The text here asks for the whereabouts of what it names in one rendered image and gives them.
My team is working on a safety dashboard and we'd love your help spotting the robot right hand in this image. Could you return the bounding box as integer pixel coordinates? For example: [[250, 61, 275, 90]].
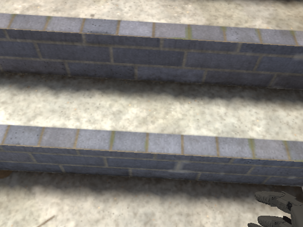
[[247, 191, 303, 227]]

